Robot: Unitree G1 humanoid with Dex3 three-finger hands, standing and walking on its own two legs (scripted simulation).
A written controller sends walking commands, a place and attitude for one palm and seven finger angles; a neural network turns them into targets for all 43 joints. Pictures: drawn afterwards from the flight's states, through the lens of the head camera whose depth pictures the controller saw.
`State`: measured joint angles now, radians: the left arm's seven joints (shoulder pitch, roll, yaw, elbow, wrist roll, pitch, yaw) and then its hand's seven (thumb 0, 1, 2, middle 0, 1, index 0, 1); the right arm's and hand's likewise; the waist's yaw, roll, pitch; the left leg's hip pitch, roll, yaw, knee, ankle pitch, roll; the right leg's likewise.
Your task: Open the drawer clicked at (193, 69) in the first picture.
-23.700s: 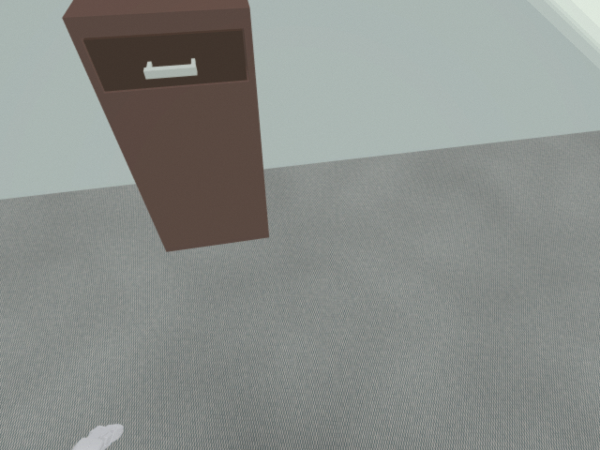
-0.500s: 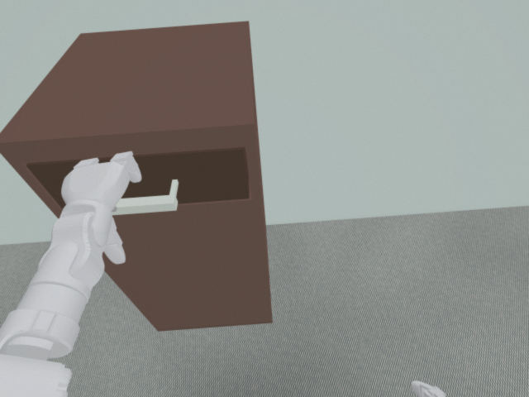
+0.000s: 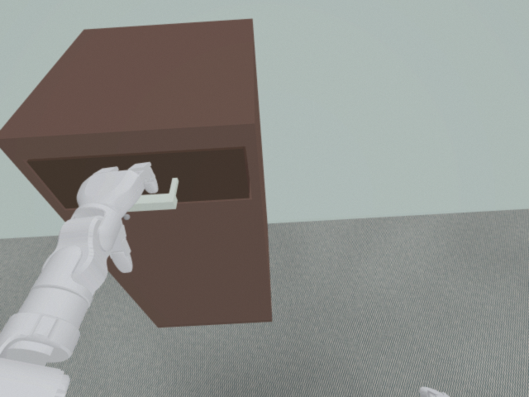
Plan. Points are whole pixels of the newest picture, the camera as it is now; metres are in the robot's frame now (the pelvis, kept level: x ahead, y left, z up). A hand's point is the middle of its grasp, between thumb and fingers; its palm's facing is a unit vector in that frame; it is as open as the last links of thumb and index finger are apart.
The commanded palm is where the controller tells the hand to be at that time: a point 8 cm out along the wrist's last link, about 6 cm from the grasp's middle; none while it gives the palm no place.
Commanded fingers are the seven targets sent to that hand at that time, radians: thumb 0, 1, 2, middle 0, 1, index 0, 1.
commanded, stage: lower the fingers behind the handle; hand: left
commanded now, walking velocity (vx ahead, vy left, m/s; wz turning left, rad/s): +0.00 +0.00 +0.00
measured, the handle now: (143, 194) +0.45 +0.26 +0.04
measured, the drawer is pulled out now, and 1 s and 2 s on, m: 0.00 0.00 0.00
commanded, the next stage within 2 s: close the thumb around the handle in 1.56 s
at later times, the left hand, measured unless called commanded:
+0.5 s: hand (117, 222) +0.36 +0.27 +0.07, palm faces -0.10 -0.06 -0.99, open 14.1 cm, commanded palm +0.35 +0.26 +0.12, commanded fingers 0.00 -0.50 0.30 -0.30 -1.20 -0.30 -1.20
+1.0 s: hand (133, 217) +0.39 +0.25 +0.05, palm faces -0.03 -0.03 -1.00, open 13.8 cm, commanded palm +0.36 +0.25 +0.08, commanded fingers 0.00 -0.50 0.30 -0.30 -1.20 -0.30 -1.20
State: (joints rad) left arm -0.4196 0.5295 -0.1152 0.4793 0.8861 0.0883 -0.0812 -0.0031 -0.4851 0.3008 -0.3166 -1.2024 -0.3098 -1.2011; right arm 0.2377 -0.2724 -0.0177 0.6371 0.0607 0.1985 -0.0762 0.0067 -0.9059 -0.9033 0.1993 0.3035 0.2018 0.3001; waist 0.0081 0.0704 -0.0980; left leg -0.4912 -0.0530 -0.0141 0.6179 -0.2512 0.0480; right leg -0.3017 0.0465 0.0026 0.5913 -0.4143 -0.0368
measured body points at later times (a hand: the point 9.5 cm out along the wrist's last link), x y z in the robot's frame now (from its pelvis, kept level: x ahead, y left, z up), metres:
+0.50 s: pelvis -0.01 +0.00 -0.01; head +0.02 -0.02 +0.44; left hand +0.36 +0.27 +0.12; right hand +0.13 -0.26 -0.13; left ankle +0.03 +0.09 -0.72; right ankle -0.08 -0.10 -0.72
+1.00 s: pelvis -0.02 +0.01 -0.01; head +0.01 +0.00 +0.44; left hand +0.39 +0.25 +0.10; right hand +0.06 -0.25 -0.14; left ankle +0.03 +0.09 -0.72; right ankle -0.08 -0.10 -0.72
